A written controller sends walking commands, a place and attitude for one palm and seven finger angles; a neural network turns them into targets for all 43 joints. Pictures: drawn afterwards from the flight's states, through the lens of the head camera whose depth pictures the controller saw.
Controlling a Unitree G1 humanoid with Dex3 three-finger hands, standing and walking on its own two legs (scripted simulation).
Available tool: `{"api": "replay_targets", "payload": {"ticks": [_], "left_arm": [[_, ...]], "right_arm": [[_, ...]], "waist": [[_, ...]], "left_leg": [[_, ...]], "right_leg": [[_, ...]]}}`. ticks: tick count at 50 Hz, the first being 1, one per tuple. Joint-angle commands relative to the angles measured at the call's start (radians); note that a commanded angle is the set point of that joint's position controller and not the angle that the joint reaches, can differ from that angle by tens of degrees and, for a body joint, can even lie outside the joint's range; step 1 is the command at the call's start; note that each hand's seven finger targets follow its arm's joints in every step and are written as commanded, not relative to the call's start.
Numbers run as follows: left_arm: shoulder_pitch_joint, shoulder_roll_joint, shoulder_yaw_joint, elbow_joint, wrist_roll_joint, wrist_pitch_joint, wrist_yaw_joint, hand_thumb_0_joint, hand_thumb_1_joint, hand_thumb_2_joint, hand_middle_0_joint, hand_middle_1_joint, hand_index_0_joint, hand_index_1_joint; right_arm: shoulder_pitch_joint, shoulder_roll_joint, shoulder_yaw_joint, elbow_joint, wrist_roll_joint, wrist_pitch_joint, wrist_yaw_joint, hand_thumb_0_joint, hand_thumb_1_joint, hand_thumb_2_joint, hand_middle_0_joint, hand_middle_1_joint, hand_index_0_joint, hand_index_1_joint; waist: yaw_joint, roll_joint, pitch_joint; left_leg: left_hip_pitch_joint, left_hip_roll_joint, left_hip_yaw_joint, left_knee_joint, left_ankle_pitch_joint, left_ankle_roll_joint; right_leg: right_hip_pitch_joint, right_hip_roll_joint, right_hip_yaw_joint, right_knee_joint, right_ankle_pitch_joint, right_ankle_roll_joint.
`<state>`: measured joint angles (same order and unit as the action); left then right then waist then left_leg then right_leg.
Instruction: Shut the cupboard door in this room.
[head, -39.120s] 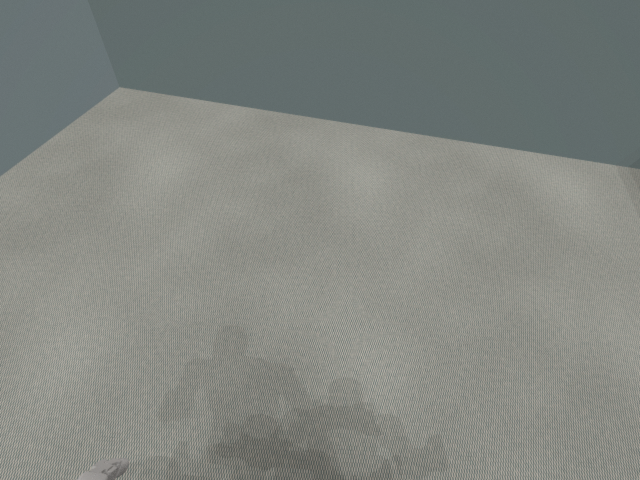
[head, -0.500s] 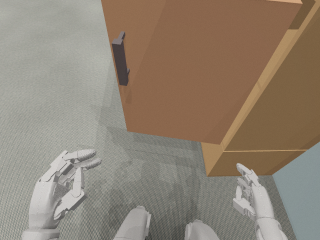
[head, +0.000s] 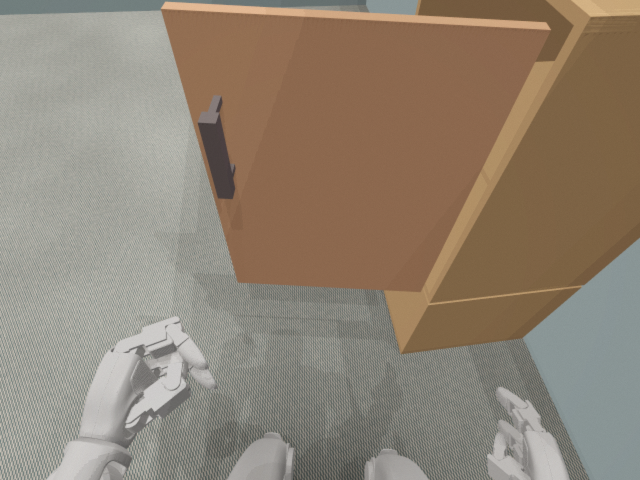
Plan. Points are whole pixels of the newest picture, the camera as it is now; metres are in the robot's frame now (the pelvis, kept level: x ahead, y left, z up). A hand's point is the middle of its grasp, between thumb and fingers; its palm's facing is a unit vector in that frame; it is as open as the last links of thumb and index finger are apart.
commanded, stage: raise the hand and make a fist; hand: left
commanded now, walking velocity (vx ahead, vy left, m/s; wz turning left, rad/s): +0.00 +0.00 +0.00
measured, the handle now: (221, 149) +0.52 +0.18 +0.10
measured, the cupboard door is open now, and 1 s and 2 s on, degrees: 80 80 80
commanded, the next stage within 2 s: bring the fist close to the handle in 0.84 s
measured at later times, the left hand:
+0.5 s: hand (132, 329) +0.24 +0.20 +0.12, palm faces +0.08 -1.00 -0.05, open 3.1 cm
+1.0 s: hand (179, 355) +0.23 +0.16 +0.08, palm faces -0.04 -1.00 -0.02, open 3.1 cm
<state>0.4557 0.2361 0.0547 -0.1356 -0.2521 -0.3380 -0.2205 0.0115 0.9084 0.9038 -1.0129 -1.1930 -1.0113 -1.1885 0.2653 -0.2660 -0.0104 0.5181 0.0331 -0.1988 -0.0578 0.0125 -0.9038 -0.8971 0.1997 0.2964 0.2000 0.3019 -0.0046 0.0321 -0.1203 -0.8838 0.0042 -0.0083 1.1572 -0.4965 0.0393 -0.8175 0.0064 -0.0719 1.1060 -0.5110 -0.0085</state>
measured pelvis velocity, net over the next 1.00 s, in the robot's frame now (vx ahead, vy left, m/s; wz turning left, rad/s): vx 0.01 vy -0.01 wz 0.01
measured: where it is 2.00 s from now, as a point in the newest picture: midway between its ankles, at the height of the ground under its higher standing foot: outside the picture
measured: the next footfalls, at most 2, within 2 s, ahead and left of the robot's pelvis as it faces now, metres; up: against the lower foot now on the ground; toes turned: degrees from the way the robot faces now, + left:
none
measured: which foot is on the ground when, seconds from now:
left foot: down 0.00-1.00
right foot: down 0.00-1.00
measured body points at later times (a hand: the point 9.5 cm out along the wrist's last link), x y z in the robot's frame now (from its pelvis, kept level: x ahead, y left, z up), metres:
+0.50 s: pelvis +0.02 +0.00 +0.02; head +0.05 +0.01 +0.47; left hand +0.23 +0.26 +0.12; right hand +0.20 -0.22 -0.04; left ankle +0.04 +0.09 -0.65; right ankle +0.02 -0.12 -0.65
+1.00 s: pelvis +0.01 -0.01 +0.03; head +0.05 -0.02 +0.48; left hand +0.23 +0.22 +0.09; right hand +0.19 -0.24 -0.05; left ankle +0.04 +0.09 -0.65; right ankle +0.02 -0.12 -0.65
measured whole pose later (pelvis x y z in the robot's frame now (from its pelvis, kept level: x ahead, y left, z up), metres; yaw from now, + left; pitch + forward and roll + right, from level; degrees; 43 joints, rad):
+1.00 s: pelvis +0.01 -0.01 +0.03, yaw +0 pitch +10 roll -2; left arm 0.38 0.25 0.11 -0.05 -0.28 -0.24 -0.24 0.01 0.91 0.90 -1.30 -1.50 -1.30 -1.50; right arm 0.26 -0.25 0.04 0.51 0.04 -0.18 -0.05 0.01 -0.90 -0.90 0.20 0.30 0.20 0.30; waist 0.00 0.05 -0.11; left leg -0.72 0.01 -0.01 1.00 -0.45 0.02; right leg -0.66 0.01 -0.07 0.97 -0.48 -0.02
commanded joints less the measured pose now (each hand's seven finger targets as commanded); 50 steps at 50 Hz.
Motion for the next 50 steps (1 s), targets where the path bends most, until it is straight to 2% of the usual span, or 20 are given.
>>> {"api": "replay_targets", "payload": {"ticks": [1,4,5,9,12,14,16,19,22,25,27,29,32,34,35,38,42,45,46,50], "left_arm": [[-0.024,0.162,0.201,-0.330,-0.041,-0.037,0.062,0.000,0.900,0.900,-1.190,-1.380,-1.190,-1.380],[-0.049,0.124,0.197,-0.310,-0.049,-0.069,0.114,0.000,0.900,0.900,-1.245,-1.440,-1.245,-1.440],[-0.056,0.080,0.151,-0.279,-0.043,-0.077,0.111,0.000,0.900,0.900,-1.263,-1.460,-1.263,-1.460],[-0.065,0.038,0.033,-0.136,-0.008,-0.042,0.028,0.000,0.900,0.900,-1.300,-1.500,-1.300,-1.500],[-0.106,0.093,0.048,-0.147,-0.008,0.019,-0.035,0.000,0.900,0.900,-1.300,-1.500,-1.300,-1.500],[-0.132,0.175,0.137,-0.177,-0.020,0.041,-0.035,0.000,0.900,0.900,-1.300,-1.500,-1.300,-1.500],[-0.165,0.197,0.199,-0.268,-0.040,0.027,-0.010,0.000,0.900,0.900,-1.300,-1.500,-1.300,-1.500],[-0.186,0.207,0.259,-0.282,-0.071,-0.019,0.039,0.000,0.900,0.900,-1.300,-1.500,-1.300,-1.500],[-0.181,0.126,0.187,-0.216,-0.065,-0.043,0.040,0.000,0.900,0.900,-1.300,-1.500,-1.300,-1.500],[-0.116,0.056,0.091,-0.088,-0.052,0.003,-0.014,0.000,0.900,0.900,-1.300,-1.500,-1.300,-1.500],[-0.105,0.068,0.079,-0.057,-0.050,0.046,-0.051,0.000,0.900,0.900,-1.300,-1.500,-1.300,-1.500],[-0.112,0.124,0.122,-0.060,-0.052,0.071,-0.065,0.000,0.900,0.900,-1.300,-1.500,-1.300,-1.500],[-0.171,0.183,0.208,-0.191,-0.064,0.026,-0.030,0.000,0.900,0.900,-1.300,-1.500,-1.300,-1.500],[-0.201,0.233,0.271,-0.246,-0.067,-0.028,0.021,0.000,0.900,0.900,-1.300,-1.500,-1.300,-1.500],[-0.201,0.196,0.251,-0.271,-0.067,-0.058,0.038,0.000,0.900,0.900,-1.300,-1.500,-1.300,-1.500],[-0.170,0.125,0.191,-0.201,-0.058,-0.105,0.058,0.000,0.900,0.900,-1.300,-1.500,-1.300,-1.500],[-0.099,0.072,0.095,-0.062,-0.043,-0.031,-0.008,0.000,0.900,0.900,-1.300,-1.500,-1.300,-1.500],[-0.114,0.114,0.107,-0.100,-0.044,0.030,-0.047,0.000,0.900,0.900,-1.300,-1.500,-1.300,-1.500],[-0.125,0.146,0.142,-0.116,-0.047,0.038,-0.042,0.000,0.900,0.900,-1.300,-1.500,-1.300,-1.500],[-0.379,0.209,0.229,-0.201,-0.056,-0.029,0.025,0.000,0.900,0.900,-1.300,-1.500,-1.300,-1.500]], "right_arm": [[-0.056,-0.084,-0.033,-0.209,0.004,-0.042,-0.020,0.000,-0.900,-0.900,0.200,0.300,0.200,0.300],[-0.044,-0.076,-0.021,-0.194,-0.006,-0.029,-0.013,0.000,-0.900,-0.900,0.200,0.300,0.200,0.300],[-0.047,-0.078,-0.019,-0.191,-0.006,-0.029,-0.007,0.000,-0.900,-0.900,0.200,0.300,0.200,0.300],[-0.031,-0.109,-0.015,-0.185,0.001,-0.028,0.003,0.000,-0.900,-0.900,0.200,0.300,0.200,0.300],[-0.022,-0.121,-0.015,-0.204,0.013,-0.031,-0.004,0.000,-0.900,-0.900,0.200,0.300,0.200,0.300],[-0.027,-0.119,-0.011,-0.205,0.012,-0.030,-0.013,0.000,-0.900,-0.900,0.200,0.300,0.200,0.300],[-0.037,-0.101,-0.005,-0.212,0.008,-0.029,-0.015,0.000,-0.900,-0.900,0.200,0.300,0.200,0.300],[-0.047,-0.087,0.002,-0.193,0.002,-0.028,-0.016,0.000,-0.900,-0.900,0.200,0.300,0.200,0.300],[-0.045,-0.089,0.004,-0.169,0.004,-0.036,-0.003,0.000,-0.900,-0.900,0.200,0.300,0.200,0.300],[-0.033,-0.108,-0.007,-0.163,0.011,-0.037,0.003,0.000,-0.900,-0.900,0.200,0.300,0.200,0.300],[-0.030,-0.121,-0.012,-0.174,0.018,-0.039,0.000,0.000,-0.900,-0.900,0.200,0.300,0.200,0.300],[-0.037,-0.126,-0.015,-0.182,0.019,-0.041,-0.006,0.000,-0.900,-0.900,0.200,0.300,0.200,0.300],[-0.050,-0.111,-0.014,-0.190,0.010,-0.043,-0.011,0.000,-0.900,-0.900,0.200,0.300,0.200,0.300],[-0.051,-0.100,-0.008,-0.177,0.000,-0.044,-0.012,0.000,-0.900,-0.900,0.200,0.300,0.200,0.300],[-0.057,-0.089,-0.006,-0.176,0.000,-0.048,-0.007,0.000,-0.900,-0.900,0.200,0.300,0.200,0.300],[-0.057,-0.089,-0.007,-0.151,0.000,-0.054,0.005,0.000,-0.900,-0.900,0.200,0.300,0.200,0.300],[-0.046,-0.114,-0.015,-0.154,0.010,-0.045,0.007,0.000,-0.900,-0.900,0.200,0.300,0.200,0.300],[-0.044,-0.121,-0.018,-0.175,0.018,-0.042,-0.002,0.000,-0.900,-0.900,0.200,0.300,0.200,0.300],[-0.042,-0.120,-0.018,-0.178,0.018,-0.040,-0.007,0.000,-0.900,-0.900,0.200,0.300,0.200,0.300],[-0.063,-0.102,-0.003,-0.154,0.001,-0.043,-0.022,0.000,-0.900,-0.900,0.200,0.300,0.200,0.300]], "waist": [[0.056,0.055,-0.248],[0.040,0.057,-0.192],[0.017,0.045,-0.153],[-0.025,0.014,-0.069],[-0.018,0.009,-0.114],[0.006,0.017,-0.158],[0.029,0.065,-0.228],[0.042,0.049,-0.207],[0.016,0.079,-0.155],[-0.010,-0.004,-0.102],[-0.008,-0.028,-0.095],[0.004,-0.041,-0.100],[0.030,-0.003,-0.196],[0.045,0.035,-0.201],[0.044,0.064,-0.213],[0.015,0.065,-0.154],[-0.011,0.003,-0.087],[-0.006,-0.011,-0.126],[-0.002,-0.028,-0.141],[-0.011,-0.011,-0.153]], "left_leg": [[0.250,-0.008,-0.062,-0.286,0.186,-0.018],[0.254,-0.004,-0.065,-0.278,0.231,-0.024],[0.250,0.000,-0.065,-0.273,0.224,-0.026],[0.215,0.005,-0.073,-0.282,0.144,-0.019],[0.244,0.002,-0.074,-0.305,0.147,-0.016],[0.265,-0.003,-0.068,-0.308,0.181,-0.014],[0.324,-0.004,-0.066,-0.320,0.262,-0.019],[0.320,-0.005,-0.063,-0.322,0.279,-0.027],[0.322,-0.002,-0.061,-0.323,0.290,-0.033],[0.283,0.000,-0.057,-0.322,0.250,-0.024],[0.266,-0.004,-0.057,-0.332,0.217,-0.019],[0.257,-0.010,-0.050,-0.330,0.206,-0.013],[0.298,-0.014,-0.038,-0.329,0.258,-0.014],[0.301,-0.011,-0.042,-0.327,0.273,-0.020],[0.314,-0.012,-0.039,-0.327,0.279,-0.021],[0.295,-0.007,-0.038,-0.311,0.246,-0.024],[0.241,-0.008,-0.034,-0.314,0.164,-0.016],[0.257,-0.014,-0.032,-0.314,0.188,-0.007],[0.262,-0.012,-0.032,-0.315,0.197,-0.007],[0.255,-0.010,-0.034,-0.293,0.190,-0.010]], "right_leg": [[0.189,0.023,0.011,-0.192,0.161,-0.031],[0.171,0.034,-0.002,-0.187,0.213,-0.034],[0.140,0.033,-0.007,-0.189,0.212,-0.030],[0.107,0.030,0.002,-0.222,0.152,-0.026],[0.158,0.025,0.011,-0.252,0.165,-0.024],[0.208,0.027,0.018,-0.256,0.195,-0.027],[0.253,0.024,0.009,-0.244,0.261,-0.032],[0.265,0.033,0.008,-0.244,0.274,-0.034],[0.224,0.030,-0.001,-0.242,0.281,-0.033],[0.209,0.026,0.001,-0.269,0.257,-0.021],[0.224,0.020,0.010,-0.292,0.233,-0.018],[0.250,0.014,0.029,-0.309,0.217,-0.019],[0.295,0.010,0.037,-0.292,0.256,-0.020],[0.298,0.017,0.035,-0.272,0.265,-0.028],[0.289,0.016,0.033,-0.264,0.266,-0.029],[0.218,0.021,0.026,-0.254,0.239,-0.027],[0.203,0.013,0.041,-0.302,0.162,-0.015],[0.252,0.003,0.061,-0.325,0.182,-0.011],[0.263,0.003,0.062,-0.326,0.186,-0.009],[0.245,0.006,0.076,-0.314,0.154,-0.009]]}}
